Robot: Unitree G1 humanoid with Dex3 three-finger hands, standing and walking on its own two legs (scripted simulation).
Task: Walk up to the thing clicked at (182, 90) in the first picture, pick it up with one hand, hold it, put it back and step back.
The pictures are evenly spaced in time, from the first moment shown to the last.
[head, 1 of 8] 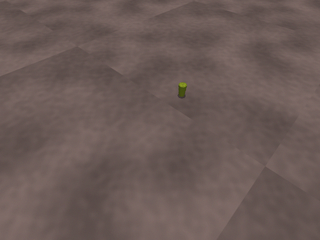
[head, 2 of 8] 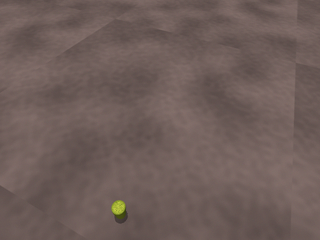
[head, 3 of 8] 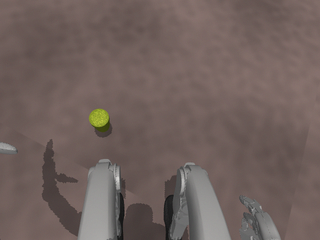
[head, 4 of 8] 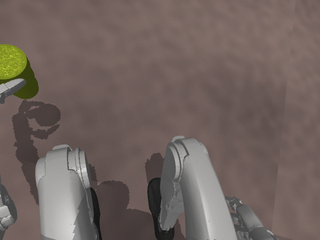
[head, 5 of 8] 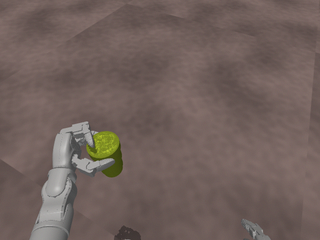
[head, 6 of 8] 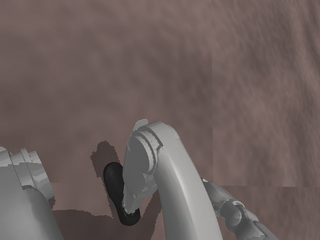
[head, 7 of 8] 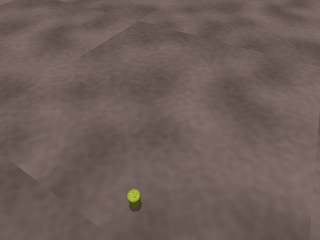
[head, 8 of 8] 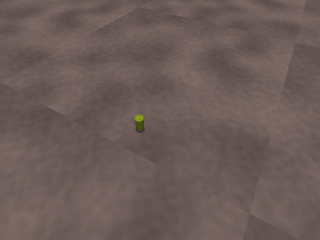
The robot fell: no
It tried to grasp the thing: yes
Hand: left
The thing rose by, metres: 0.69
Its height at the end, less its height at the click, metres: +0.00
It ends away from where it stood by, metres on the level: 0.03
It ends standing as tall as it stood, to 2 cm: yes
